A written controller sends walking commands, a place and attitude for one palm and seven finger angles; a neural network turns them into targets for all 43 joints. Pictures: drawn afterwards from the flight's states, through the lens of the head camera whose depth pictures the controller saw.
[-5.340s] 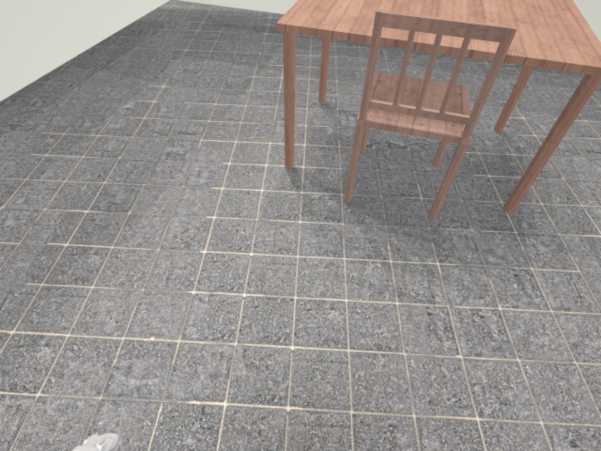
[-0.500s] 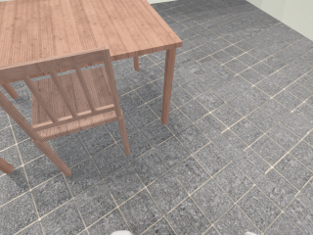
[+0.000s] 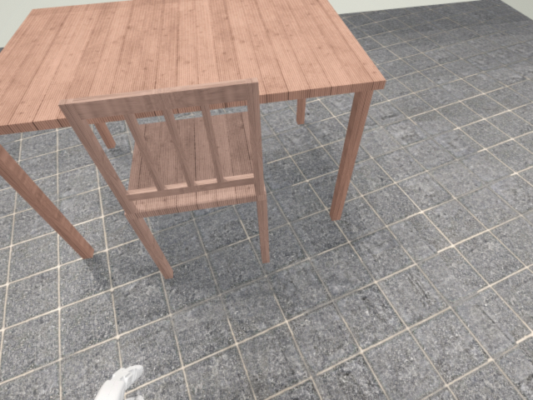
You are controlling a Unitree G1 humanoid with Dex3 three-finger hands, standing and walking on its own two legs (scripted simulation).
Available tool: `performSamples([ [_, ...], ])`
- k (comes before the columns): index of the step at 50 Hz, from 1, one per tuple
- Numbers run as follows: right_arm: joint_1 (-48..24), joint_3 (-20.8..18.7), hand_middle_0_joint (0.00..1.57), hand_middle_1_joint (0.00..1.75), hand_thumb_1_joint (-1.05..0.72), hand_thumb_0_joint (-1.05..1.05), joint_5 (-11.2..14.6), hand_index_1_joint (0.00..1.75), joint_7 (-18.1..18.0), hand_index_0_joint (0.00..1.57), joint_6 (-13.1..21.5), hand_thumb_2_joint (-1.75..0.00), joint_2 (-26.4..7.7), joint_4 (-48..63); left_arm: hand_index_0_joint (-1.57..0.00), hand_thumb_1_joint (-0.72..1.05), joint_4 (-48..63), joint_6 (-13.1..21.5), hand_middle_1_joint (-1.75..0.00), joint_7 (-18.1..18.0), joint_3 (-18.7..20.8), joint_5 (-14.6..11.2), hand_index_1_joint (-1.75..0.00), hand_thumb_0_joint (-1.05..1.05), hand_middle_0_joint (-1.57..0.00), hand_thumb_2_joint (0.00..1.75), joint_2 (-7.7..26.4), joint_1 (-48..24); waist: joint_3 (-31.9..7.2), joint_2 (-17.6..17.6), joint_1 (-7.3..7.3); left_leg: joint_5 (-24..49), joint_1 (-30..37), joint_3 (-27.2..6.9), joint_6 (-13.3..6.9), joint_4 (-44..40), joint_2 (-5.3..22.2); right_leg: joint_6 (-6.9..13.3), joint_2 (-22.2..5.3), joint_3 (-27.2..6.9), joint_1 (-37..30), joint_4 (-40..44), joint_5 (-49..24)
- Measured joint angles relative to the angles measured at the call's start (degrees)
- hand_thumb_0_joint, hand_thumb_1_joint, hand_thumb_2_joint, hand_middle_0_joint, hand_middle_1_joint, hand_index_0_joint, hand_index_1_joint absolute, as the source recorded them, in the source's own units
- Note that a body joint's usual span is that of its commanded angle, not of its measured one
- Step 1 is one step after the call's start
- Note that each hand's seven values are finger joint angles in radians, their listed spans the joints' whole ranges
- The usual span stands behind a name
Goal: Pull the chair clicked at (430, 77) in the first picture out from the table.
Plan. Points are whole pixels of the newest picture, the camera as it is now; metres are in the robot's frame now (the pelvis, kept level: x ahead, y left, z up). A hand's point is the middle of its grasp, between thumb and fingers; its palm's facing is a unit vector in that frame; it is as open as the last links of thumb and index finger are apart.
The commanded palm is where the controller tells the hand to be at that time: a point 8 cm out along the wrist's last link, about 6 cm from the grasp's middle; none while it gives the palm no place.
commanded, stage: turn to face it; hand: left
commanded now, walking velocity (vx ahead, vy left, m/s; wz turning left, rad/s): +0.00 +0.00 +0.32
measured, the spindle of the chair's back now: (180, 150) +0.69 +0.25 -0.09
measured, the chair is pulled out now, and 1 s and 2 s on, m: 0.00 0.00 0.00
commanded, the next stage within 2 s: take the last steps up to it in 0.14 s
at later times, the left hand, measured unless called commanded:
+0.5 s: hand out of the picture -0.04 +0.23 -0.17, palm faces +0.20 -0.96 -0.21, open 7.4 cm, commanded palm none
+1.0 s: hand (170, 360) +0.21 +0.19 -0.16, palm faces +0.20 -0.96 -0.21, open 7.3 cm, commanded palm none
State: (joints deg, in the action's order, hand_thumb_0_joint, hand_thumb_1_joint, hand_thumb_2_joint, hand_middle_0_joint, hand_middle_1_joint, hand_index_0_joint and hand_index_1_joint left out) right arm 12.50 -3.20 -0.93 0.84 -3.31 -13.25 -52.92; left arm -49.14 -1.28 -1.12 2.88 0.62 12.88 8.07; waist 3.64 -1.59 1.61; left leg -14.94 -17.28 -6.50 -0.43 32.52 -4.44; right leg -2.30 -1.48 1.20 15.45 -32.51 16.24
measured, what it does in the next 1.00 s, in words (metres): walks ahead: left foot, then right foot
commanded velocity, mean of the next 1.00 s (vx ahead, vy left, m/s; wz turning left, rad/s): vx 0.22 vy -0.05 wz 0.06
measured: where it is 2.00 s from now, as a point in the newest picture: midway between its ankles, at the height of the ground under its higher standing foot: (274, 384)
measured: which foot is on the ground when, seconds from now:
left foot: down 0.00-0.00, up 0.02-0.38, down 0.40-0.84, up 0.86-1.00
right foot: down 0.00-0.40, up 0.42-0.82, down 0.84-1.00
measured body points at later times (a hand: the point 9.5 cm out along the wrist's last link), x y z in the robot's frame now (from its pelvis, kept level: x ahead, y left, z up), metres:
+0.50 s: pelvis +0.01 +0.03 +0.01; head +0.02 +0.06 +0.46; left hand -0.05 +0.28 -0.16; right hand +0.11 -0.20 -0.13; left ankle -0.05 +0.13 -0.73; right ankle +0.01 -0.10 -0.69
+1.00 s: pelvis +0.18 +0.00 +0.00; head +0.19 +0.00 +0.45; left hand +0.20 +0.24 -0.14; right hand +0.19 -0.23 -0.16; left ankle +0.09 +0.12 -0.65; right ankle +0.23 -0.07 -0.73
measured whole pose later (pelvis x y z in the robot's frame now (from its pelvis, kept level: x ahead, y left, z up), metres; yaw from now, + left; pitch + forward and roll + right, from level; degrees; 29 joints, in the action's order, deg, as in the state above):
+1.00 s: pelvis +0.18 +0.00 +0.00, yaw +9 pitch -1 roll -1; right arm 18.7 -2.6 -1.2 -0.3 0.1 -10.0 -63.2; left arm -59.2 3.1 -0.9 3.0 1.3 8.9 11.6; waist 2.9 -1.6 1.2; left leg -22.2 -23.1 1.8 -2.1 66.4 4.3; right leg 3.7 -0.1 9.3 15.6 -29.0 12.7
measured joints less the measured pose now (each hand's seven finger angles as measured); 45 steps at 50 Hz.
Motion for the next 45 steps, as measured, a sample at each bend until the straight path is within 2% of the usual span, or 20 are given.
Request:
performSamples([
  [1,-0.07,-0.3,0.2,0.3,-0.9,0.0,0.18,0.3,-0.03,0.2,-0.13,-0.9,-0.41,-0.26,-0.2,0.91,-0.06,0.44,-0.3,-0.09,-0.26,0.29,-0.3,0.01,-0.2,0.9,-0.65,0.0,0.24,-0.95,0.11,-3.75,-1.32,-0.2,0.37,3.62,0.16,1.55,0.28,0.82,-0.14,-0.23,-0.59],
  [3,0.15,-0.83,0.2,0.3,-0.91,0.0,0.06,0.3,-0.01,0.2,-0.79,-0.9,-0.93,-0.75,-0.2,0.91,-0.01,0.72,-0.3,-0.04,-0.9,0.49,-0.3,0.01,-0.2,0.9,-1.65,0.61,0.07,-1.6,0.3,-10.17,-4.96,0.88,0.75,14.54,-0.01,3.14,-0.27,2.32,-0.78,-0.54,0.81],
  [6,0.31,-1.19,0.2,0.3,-0.91,0.0,-0.17,0.3,0.37,0.2,-1.4,-0.9,-1.53,-1.45,-0.21,0.91,-0.43,0.42,-0.3,-0.11,-1.22,0.6,-0.3,0.01,-0.2,0.9,-2.69,1.95,-0.33,-1.6,0.15,-9.29,-8.79,3.32,1.42,27.87,1.37,3.44,-1.18,3.77,-2.66,2.06,0.57],
  [9,0.35,-1.14,0.2,0.3,-0.91,0.0,-0.16,0.3,0.51,0.2,-1.38,-0.9,-1.61,-1.98,-0.21,0.91,-1.35,0.53,-0.3,-0.14,-1.32,0.76,-0.3,0.01,-0.2,0.9,-3.07,3.04,-0.39,-0.83,0.04,-7.68,-9.01,4.65,2.37,30.6,3.34,3.36,-2.13,5.05,-3.86,4.08,-0.39],
  [14,-0.7,-0.53,0.2,0.3,-0.91,0.0,0.13,0.3,0.24,0.2,-1.47,-0.9,-1.23,-3.15,-0.21,0.91,-3.09,0.93,-0.3,0.13,-1.36,1.19,-0.3,0.01,-0.2,0.9,-2.78,4.81,-0.02,0.93,-1.33,-10.42,-4.4,6.13,2.94,20.41,5.15,2.79,-3.77,6.62,-4.15,4.89,-0.7],
  [17,-1.51,0.15,0.2,0.3,-0.91,0.0,0.12,0.3,0.14,0.2,-0.72,-0.9,-0.67,-3.58,-0.21,0.91,-4.79,1.13,-0.3,0.36,-1.08,1.33,-0.3,0.01,-0.2,0.9,-1.98,6.23,-0.11,1.87,-2.43,-10.64,-0.43,7.31,2.16,11.85,5.34,1.99,-4.39,7.53,-4.1,4.69,-0.47],
  [19,-1.41,0.73,0.2,0.3,-0.91,0.0,-0.03,0.3,0.14,0.19,0.54,-0.9,-0.12,-3.55,-0.21,0.91,-6.19,1.05,-0.3,0.54,-0.75,1.17,-0.3,0.01,-0.2,0.9,-1.12,7.73,-0.78,2.56,-2.92,-7.57,3.67,8.62,1.3,3.13,5.26,1.21,-4.72,8.05,-3.72,3.3,0.49],
  [20,-0.91,1.02,0.2,0.3,-0.91,0.0,-0.12,0.3,0.17,0.2,1.42,-0.9,-0.17,-3.17,-0.21,0.91,-6.7,0.86,-0.3,0.67,-0.63,0.96,-0.3,0.01,-0.2,0.9,-0.82,8.82,-1.6,2.14,-3.0,-6.89,5.96,8.41,0.45,-1.88,5.63,0.96,-4.38,8.47,-2.84,1.48,1.63],
  [21,-0.79,1.1,0.2,0.3,-0.91,0.0,-0.36,0.3,0.01,0.2,2.23,-0.9,0.28,-3.21,-0.21,0.91,-7.49,0.49,-0.3,0.8,-0.39,0.8,-0.3,0.01,-0.2,0.9,-0.29,9.47,-1.97,2.55,-2.93,-4.55,6.01,8.22,-0.22,-2.81,5.48,0.93,-4.47,8.12,-1.44,-1.83,4.99],
  [23,-0.28,1.68,0.2,0.3,-0.91,0.0,-0.68,0.3,-0.31,0.2,3.04,-0.9,1.91,-3.37,-0.21,0.91,-9.35,-0.46,-0.3,0.97,0.1,1.04,-0.3,0.01,-0.2,0.9,0.9,10.42,-2.13,4.43,-3.18,-4.88,6.41,8.97,-0.8,-1.54,4.73,1.59,-4.01,5.07,2.09,-10.78,10.33],
  [26,2.27,2.49,0.2,0.3,-0.91,0.0,-0.64,0.3,-0.96,0.2,4.1,-0.9,3.65,-3.83,-0.2,0.91,-11.48,-0.84,-0.3,1.7,0.37,1.28,-0.3,0.01,-0.2,0.9,1.5,11.22,-2.91,4.81,-2.73,-4.39,9.78,8.91,-1.02,-5.8,4.64,1.92,-2.83,3.16,7.51,-22.21,8.28],
  [28,4.05,2.87,0.2,0.3,-0.91,0.0,-0.45,0.3,-1.28,0.2,4.73,-0.9,4.48,-4.71,-0.2,0.91,-11.94,-0.34,-0.3,2.16,0.31,1.25,-0.3,0.01,-0.2,0.9,1.44,11.11,-2.94,4.62,-2.51,-2.97,12.33,8.6,-0.9,-9.64,4.53,1.6,-2.89,2.73,10.18,-25.09,4.87],
  [32,7.06,3.13,0.2,0.3,-0.91,0.0,-0.23,0.3,-1.7,0.2,5.5,-0.9,5.62,-7.06,-0.2,0.91,-11.97,0.3,-0.3,2.43,-0.01,1.0,-0.3,0.01,-0.2,0.9,0.55,9.52,-2.15,4.01,-2.25,-2.12,16.57,8.35,-0.84,-14.43,4.38,0.85,-3.54,2.42,13.29,-23.44,1.68],
  [37,9.56,2.55,0.2,0.3,-0.9,0.0,-0.59,0.3,-1.82,0.2,5.38,-0.9,5.81,-9.66,-0.2,0.91,-11.52,0.43,-0.3,2.68,-0.29,0.69,-0.3,0.01,-0.2,0.9,-1.27,5.91,-0.52,2.86,-0.91,-4.86,20.24,9.04,0.16,-14.86,4.73,1.52,-3.84,3.62,12.97,-12.57,-0.01],
  [41,11.32,2.01,0.2,0.3,-0.9,0.0,-0.65,0.3,-1.83,0.2,5.05,-0.9,5.17,-11.57,-0.2,0.91,-10.38,1.72,-0.3,2.9,-0.14,0.68,-0.3,0.01,-0.2,0.9,-2.22,3.19,0.3,1.54,0.33,-10.4,21.3,9.39,1.78,-9.94,6.17,3.31,-2.14,5.27,8.51,-3.02,-2.24],
  [42,11.74,1.91,0.2,0.3,-0.9,0.0,-0.42,0.3,-1.75,0.2,4.98,-0.9,5.04,-12.1,-0.2,0.91,-9.97,2.63,-0.3,2.84,-0.03,0.8,-0.3,0.01,-0.2,0.9,-2.29,2.64,0.51,1.24,0.16,-12.7,20.03,9.4,1.76,-5.41,6.76,4.17,-1.66,5.61,7.37,-1.55,-5.27],
  [43,11.43,1.79,0.2,0.3,-0.9,0.0,-0.07,0.3,-1.66,0.2,4.74,-0.9,4.8,-12.68,-0.2,0.91,-9.69,3.57,-0.3,2.59,0.16,0.91,-0.3,0.01,-0.2,0.9,-2.63,1.91,1.11,0.55,-0.05,-13.84,17.05,9.11,0.89,2.58,7.62,4.85,-1.11,6.17,7.59,-3.4,-5.78],
  [45,10.32,1.49,0.2,0.3,-0.91,0.0,0.48,0.3,-1.48,0.2,3.91,-0.9,4.35,-13.06,-0.2,0.91,-9.11,4.62,-0.3,2.14,0.12,0.59,-0.3,0.01,-0.2,0.9,-3.22,1.38,1.64,-0.09,-0.41,-14.76,9.1,7.18,-1.17,21.24,7.47,5.71,-0.37,7.13,6.5,-5.01,-2.98],
])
